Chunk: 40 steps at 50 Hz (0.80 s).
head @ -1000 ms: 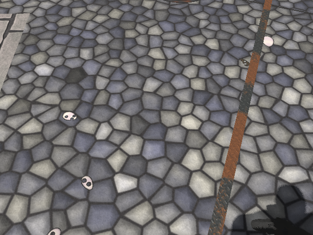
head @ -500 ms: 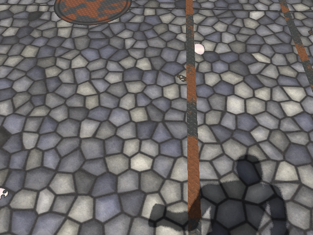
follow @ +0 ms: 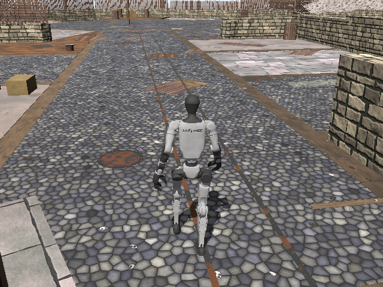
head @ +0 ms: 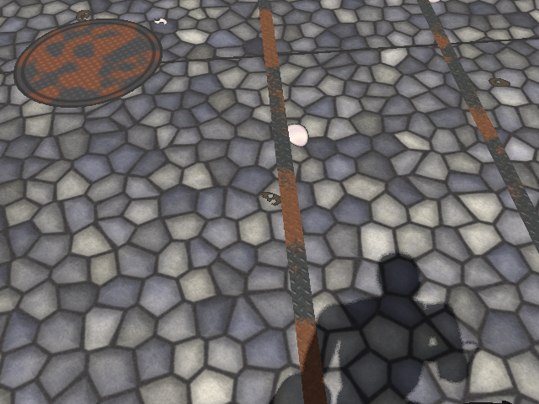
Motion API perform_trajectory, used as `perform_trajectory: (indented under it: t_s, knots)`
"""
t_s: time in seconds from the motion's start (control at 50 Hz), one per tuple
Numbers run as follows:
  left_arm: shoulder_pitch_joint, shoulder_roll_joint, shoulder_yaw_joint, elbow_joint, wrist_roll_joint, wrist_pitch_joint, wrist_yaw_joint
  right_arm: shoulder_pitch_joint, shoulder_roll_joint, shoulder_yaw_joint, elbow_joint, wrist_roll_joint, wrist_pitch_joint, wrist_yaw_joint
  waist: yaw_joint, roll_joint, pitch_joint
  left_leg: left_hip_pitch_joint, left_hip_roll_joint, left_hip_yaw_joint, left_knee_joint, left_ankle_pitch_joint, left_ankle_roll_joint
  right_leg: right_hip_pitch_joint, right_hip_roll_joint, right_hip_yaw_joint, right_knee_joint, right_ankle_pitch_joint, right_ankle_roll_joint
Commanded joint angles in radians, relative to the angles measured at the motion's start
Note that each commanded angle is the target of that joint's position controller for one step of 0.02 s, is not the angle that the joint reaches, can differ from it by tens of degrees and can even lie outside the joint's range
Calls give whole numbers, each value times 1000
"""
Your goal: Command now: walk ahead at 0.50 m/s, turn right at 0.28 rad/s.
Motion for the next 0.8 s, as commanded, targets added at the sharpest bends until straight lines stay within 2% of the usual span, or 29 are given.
perform_trajectory:
  t_s: [0.02, 0.04, 0.06, 0.08, 0.1, 0.12, 0.14, 0.16, 0.18, 0.2, 0.22, 0.26, 0.32, 0.38, 0.44, 0.48, 0.5, 0.52, 0.54, 0.56, 0.58, 0.62, 0.66, 0.7, 0.8]
  knots:
    - [15, 162, 29, -33, 6, -14, 13, -30, -101, -21, -78, 5, -27, -4, -46, -118, 13, 115, -39, 13, -88, -56, 52, -7, -302, 131, 49, 686, -67]
    - [3, 166, 29, -30, 7, -16, 14, 57, -118, -31, -49, 3, -34, -13, -82, -113, -16, 226, -74, 24, -112, -89, 70, -8, -281, 112, 148, 855, -45]
    - [-8, 166, 27, -25, 3, -18, 11, 194, -130, -38, -7, -1, -48, -24, -148, -77, -83, 389, -84, 35, -191, -7, 91, -24, -227, 68, 323, 918, -19]
    - [2, 132, 16, -44, -7, -26, 8, 334, -176, -48, 15, -17, -64, -39, -194, -24, -198, 630, 69, -104, -172, 117, 128, -165, -174, 42, 550, 684, 5]
    - [173, 34, -2, -38, -55, -20, 12, 399, -289, -75, 21, -28, -57, -39, -146, 222, -352, 903, 381, -508, -158, 468, 305, -441, 4, -67, 931, -38, 57]
    - [173, 118, 12, -14, -16, -12, 22, 374, -228, -68, 27, 16, -41, -28, -126, 126, -351, 822, 392, -621, -212, 604, 337, -498, 2, -31, 1041, -238, 54]
    - [93, 113, 15, -16, -2, -6, 23, 280, -152, -45, 13, 27, -41, -24, -99, 29, -208, 690, 345, -458, -218, 616, 319, -518, -41, -2, 1057, -179, 61]
    - [25, 95, 8, -27, 4, -4, 18, 222, -89, -27, 11, 24, -46, -23, -94, -13, -132, 603, 290, -338, -242, 649, 284, -531, -74, -11, 1003, -140, 67]
    - [-15, 89, 8, -35, 6, 5, 11, 208, -61, -15, 19, 24, -49, -27, -88, 12, -92, 550, 242, -252, -273, 657, 247, -525, -101, -21, 947, -122, 72]
    - [-18, 83, 7, -37, 16, 20, 3, 201, -54, -9, 34, 28, -50, -31, -69, 48, -78, 495, 202, -193, -302, 647, 226, -491, -112, -35, 899, -105, 82]
    - [-5, 70, 5, -27, 18, 33, -3, 208, -60, -8, 45, 26, -53, -31, -58, 60, -88, 461, 184, -157, -310, 677, 217, -443, -103, -47, 871, -86, 90]
    - [8, 47, -2, -16, 12, 50, -7, 211, -80, -7, 62, 23, -61, -30, -35, 59, -115, 429, 170, -104, -318, 730, 229, -395, -92, -64, 811, -57, 106]
    - [-45, 22, -18, -12, 14, 63, -2, 193, -83, 2, 81, 16, -55, -31, -25, 75, -113, 386, 137, -38, -322, 679, 216, -349, -116, -107, 609, -8, 119]
    - [-117, 20, -30, -7, 8, 73, 6, 234, -96, 3, 109, 16, -40, -32, -61, 102, -120, 373, 129, -44, -328, 519, 205, -284, -130, -143, 467, 52, 119]
    - [-156, 27, -37, 5, 6, 74, 16, 242, -97, 4, 127, 16, -16, -37, -73, 85, -88, 341, 140, -95, -331, 219, 202, -233, -139, -152, 344, 49, 110]
    - [-160, 28, -44, 20, 14, 64, 23, 237, -88, 7, 136, 20, -1, -45, -56, 31, -42, 276, 117, -114, -310, -18, 154, -139, -158, -131, 146, 157, 91]
    - [-149, 61, -41, 28, 21, 54, 29, 256, -72, 12, 137, 16, 2, -47, -64, -16, -38, 241, 95, -122, -292, -105, 116, -86, -229, -48, 106, 234, 79]
    - [-144, 114, -35, 29, 24, 44, 34, 309, -57, 9, 138, 14, 4, -44, -111, -97, -30, 233, 27, -76, -245, -196, 87, -82, -330, 56, 94, 374, 53]
    - [-193, 99, -39, 48, -4, 45, 29, 384, 0, 22, 180, 30, 18, -46, -148, -185, -20, 364, -24, -31, -294, -258, 73, -244, -344, 66, 70, 285, 5]
    - [-221, 48, -49, 44, -8, 42, 22, 357, -27, 18, 198, 25, 27, -52, -132, -146, 26, 422, -17, -41, -300, -211, 62, -313, -301, 48, 46, 183, 28]
    - [-220, 35, -53, 52, -8, 38, 20, 326, -49, 10, 199, 23, 30, -53, -116, -127, 35, 439, -5, -53, -296, -164, 65, -320, -264, 18, 43, 156, 51]
    - [-193, 37, -53, 80, -10, 37, 27, 305, -59, 5, 207, 22, 30, -51, -106, -112, 24, 438, 16, -66, -298, -126, 68, -279, -232, -10, 43, 168, 64]
    - [-178, 35, -52, 100, -11, 37, 29, 306, -37, 12, 225, 23, 26, -53, -101, -78, 12, 419, 22, -68, -309, -124, 64, -230, -231, -17, 53, 203, 60]
    - [-175, 29, -53, 112, -9, 37, 30, 301, -31, 13, 242, 24, 26, -57, -97, -54, 12, 419, 21, -67, -314, -123, 60, -218, -233, -20, 57, 221, 56]
    - [-165, 24, -56, 145, -9, 38, 32, 302, -21, 17, 276, 24, 30, -63, -94, -40, 10, 435, 25, -67, -313, -107, 58, -213, -230, -27, 56, 235, 54]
